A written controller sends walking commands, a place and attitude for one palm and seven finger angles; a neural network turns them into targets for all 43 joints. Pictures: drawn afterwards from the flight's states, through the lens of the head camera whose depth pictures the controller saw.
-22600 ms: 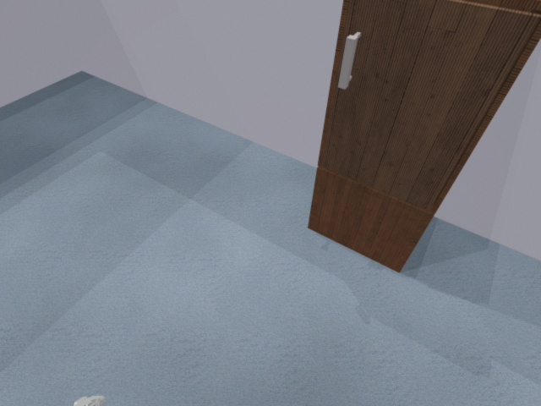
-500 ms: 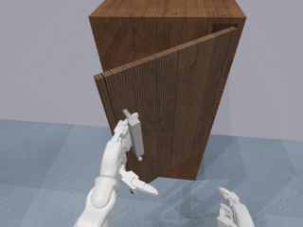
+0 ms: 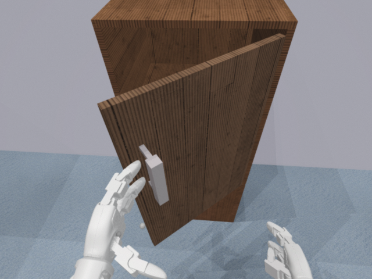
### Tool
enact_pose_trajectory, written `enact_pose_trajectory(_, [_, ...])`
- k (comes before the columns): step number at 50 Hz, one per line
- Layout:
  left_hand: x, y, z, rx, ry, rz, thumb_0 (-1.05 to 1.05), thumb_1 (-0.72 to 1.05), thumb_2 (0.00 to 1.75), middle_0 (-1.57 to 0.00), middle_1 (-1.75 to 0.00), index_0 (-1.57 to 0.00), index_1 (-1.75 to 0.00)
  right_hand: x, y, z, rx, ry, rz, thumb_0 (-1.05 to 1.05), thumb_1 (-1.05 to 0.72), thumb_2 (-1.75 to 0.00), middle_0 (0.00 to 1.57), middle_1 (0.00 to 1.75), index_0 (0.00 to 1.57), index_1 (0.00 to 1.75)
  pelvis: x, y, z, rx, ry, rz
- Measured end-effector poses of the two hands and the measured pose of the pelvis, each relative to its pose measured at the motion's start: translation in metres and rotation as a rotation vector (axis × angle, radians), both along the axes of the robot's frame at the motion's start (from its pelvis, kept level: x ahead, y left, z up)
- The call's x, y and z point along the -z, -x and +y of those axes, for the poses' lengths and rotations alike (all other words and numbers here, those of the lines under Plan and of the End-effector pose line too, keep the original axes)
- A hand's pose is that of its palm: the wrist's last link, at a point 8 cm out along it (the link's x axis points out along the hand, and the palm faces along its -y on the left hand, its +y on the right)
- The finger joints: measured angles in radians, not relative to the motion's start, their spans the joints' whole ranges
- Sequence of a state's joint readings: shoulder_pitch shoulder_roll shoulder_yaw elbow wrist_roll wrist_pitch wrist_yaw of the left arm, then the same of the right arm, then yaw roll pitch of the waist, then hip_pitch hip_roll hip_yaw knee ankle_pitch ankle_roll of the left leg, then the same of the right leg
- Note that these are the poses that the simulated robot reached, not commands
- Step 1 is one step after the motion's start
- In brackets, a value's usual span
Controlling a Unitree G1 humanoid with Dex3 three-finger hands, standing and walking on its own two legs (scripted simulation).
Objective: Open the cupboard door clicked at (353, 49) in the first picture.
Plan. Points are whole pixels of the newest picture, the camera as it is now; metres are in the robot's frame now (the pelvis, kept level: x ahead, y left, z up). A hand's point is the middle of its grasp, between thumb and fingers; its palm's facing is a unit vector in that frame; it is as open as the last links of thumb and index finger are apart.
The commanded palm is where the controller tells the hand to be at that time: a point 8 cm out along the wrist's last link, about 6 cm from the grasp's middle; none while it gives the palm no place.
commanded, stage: slide the hand sideways off the handle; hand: left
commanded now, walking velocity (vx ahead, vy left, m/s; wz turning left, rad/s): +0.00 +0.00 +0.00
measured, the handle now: (153, 175) +0.29 +0.09 +0.10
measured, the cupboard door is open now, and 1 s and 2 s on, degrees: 40 40 40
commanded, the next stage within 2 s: draw the hand back to the body in 0.36 s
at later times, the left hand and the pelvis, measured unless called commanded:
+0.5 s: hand (108, 250) +0.15 +0.14 +0.10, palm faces -0.02 -1.00 -0.02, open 16.3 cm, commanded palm +0.12 +0.19 +0.11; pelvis -0.01 +0.00 -0.01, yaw +1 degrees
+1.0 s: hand (73, 234) +0.16 +0.19 +0.13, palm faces +0.03 -0.99 -0.12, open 16.1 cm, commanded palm +0.13 +0.25 +0.15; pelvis -0.01 +0.02 +0.00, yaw +1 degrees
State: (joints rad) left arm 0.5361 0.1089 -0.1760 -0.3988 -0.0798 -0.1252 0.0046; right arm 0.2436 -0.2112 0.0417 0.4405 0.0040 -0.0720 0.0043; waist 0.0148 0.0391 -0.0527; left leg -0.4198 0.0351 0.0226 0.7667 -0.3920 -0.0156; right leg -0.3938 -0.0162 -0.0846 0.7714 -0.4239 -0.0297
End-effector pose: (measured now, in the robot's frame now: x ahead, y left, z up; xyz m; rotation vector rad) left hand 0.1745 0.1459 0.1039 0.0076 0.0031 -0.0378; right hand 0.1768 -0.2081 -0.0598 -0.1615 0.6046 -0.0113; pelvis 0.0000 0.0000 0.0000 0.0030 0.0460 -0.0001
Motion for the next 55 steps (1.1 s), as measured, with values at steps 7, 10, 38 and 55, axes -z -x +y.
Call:
enact_pose_trajectory(7, [0.000,0.018,0.019,-0.036,-0.020,0.004,-0.01,-0.50,0.30,-0.19,-0.32,-0.18,-0.32,0.004,-0.002,-0.009,0.018,0.010,-0.012,0.02,-0.91,-0.90,0.21,0.30,0.20,0.30,0.005,-0.004,-0.003,-0.010,0.004,0.020])
enact_pose_trajectory(10, [0.000,0.025,0.026,-0.046,-0.023,0.001,-0.01,-0.50,0.30,-0.18,-0.31,-0.17,-0.31,0.007,-0.002,-0.012,0.024,0.017,-0.016,0.02,-0.91,-0.90,0.21,0.30,0.20,0.30,0.008,-0.003,-0.004,-0.015,0.005,0.028])
enact_pose_trajectory(38, [-0.015,0.035,0.069,-0.035,-0.049,-0.046,-0.01,-0.50,0.30,-0.16,-0.30,-0.15,-0.30,0.000,0.007,0.015,0.031,0.004,-0.091,0.02,-0.90,-0.90,0.21,0.30,0.20,0.30,0.008,0.012,0.013,-0.021,0.027,-0.003])
enact_pose_trajectory(55, [-0.047,0.036,0.110,-0.235,-0.262,-0.028,-0.01,-0.34,0.37,-0.16,-0.30,-0.16,-0.30,-0.020,-0.001,0.020,0.025,0.057,-0.085,0.02,-0.90,-0.90,0.21,0.30,0.20,0.30,-0.012,0.005,0.019,-0.012,0.028,-0.065])
